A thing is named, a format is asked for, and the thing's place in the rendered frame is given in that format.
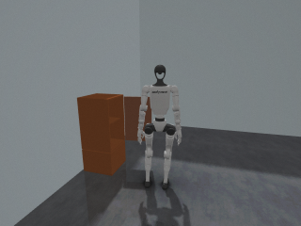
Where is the left robot upper arm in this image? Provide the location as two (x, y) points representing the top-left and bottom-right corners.
(140, 85), (151, 111)

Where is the left robot hand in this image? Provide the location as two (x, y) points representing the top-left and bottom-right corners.
(137, 129), (146, 145)

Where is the robot head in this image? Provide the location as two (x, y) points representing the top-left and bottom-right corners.
(153, 64), (167, 87)

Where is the cupboard door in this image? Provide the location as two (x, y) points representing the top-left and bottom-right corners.
(124, 96), (151, 141)

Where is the right robot upper arm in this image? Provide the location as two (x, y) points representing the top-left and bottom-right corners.
(169, 85), (180, 112)

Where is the left robot forearm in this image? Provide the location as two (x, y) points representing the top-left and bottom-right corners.
(137, 105), (146, 130)

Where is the right robot hand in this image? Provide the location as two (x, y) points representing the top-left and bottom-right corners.
(173, 130), (182, 146)

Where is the right robot foot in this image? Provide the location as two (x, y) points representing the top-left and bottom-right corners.
(162, 178), (169, 190)

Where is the right robot forearm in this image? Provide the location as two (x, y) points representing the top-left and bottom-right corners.
(173, 106), (182, 131)

